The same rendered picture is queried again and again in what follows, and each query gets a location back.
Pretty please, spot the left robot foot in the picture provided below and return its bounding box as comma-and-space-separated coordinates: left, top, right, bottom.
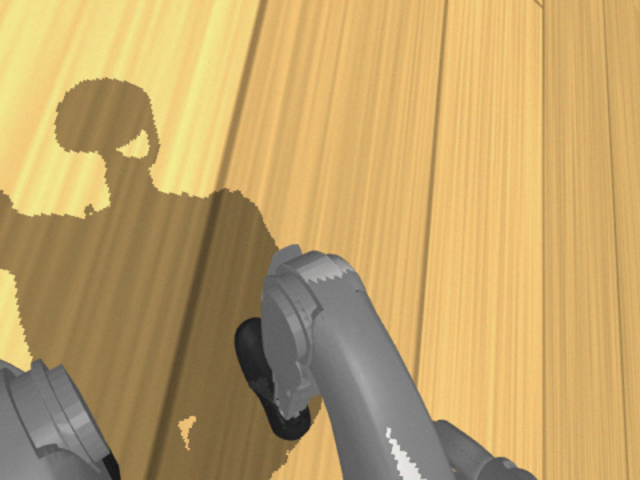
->
102, 444, 121, 480

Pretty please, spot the right robot arm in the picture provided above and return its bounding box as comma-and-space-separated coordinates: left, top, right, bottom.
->
477, 457, 538, 480

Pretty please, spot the right robot foot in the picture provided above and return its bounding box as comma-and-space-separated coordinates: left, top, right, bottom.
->
234, 317, 311, 441

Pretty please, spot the right robot hand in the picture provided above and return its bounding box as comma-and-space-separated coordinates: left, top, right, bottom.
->
433, 420, 495, 480

